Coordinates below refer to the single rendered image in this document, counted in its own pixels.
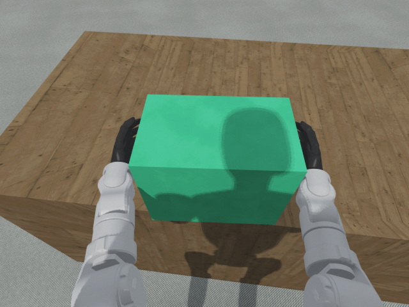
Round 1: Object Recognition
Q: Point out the left robot forearm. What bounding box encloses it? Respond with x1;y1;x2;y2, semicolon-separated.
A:
71;162;137;307

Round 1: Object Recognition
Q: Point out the robot left hand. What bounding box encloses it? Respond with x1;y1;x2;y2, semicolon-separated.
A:
111;117;141;164

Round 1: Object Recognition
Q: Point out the left robot upper arm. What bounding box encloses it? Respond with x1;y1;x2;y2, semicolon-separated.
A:
72;263;148;307

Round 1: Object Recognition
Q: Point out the right robot forearm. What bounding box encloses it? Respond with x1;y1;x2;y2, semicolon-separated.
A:
296;169;384;307

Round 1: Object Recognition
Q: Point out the right robot upper arm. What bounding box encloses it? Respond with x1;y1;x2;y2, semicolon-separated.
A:
303;273;383;307

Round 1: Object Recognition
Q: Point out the carton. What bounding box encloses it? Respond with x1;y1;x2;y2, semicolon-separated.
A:
128;94;307;224

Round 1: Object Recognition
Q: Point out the robot right hand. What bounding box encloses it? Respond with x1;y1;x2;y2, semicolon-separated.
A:
295;121;323;170

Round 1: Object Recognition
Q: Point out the pedestal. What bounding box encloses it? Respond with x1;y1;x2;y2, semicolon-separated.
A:
0;31;409;304

